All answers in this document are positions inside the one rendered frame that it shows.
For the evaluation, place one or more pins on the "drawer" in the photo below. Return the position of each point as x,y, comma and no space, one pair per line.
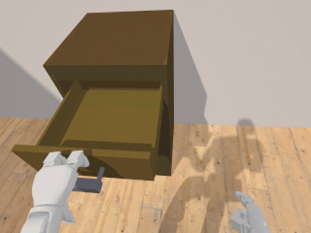
116,123

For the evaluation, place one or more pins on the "robot right hand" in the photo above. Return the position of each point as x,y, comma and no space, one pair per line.
244,221

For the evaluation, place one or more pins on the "handle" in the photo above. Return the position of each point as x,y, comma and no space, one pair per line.
89,185

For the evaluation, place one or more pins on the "robot left forearm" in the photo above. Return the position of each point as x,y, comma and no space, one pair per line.
43,219

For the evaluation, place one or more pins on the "cabinet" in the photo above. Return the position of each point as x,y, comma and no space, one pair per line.
132,46

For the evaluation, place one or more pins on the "robot left hand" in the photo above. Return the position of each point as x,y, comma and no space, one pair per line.
54,182

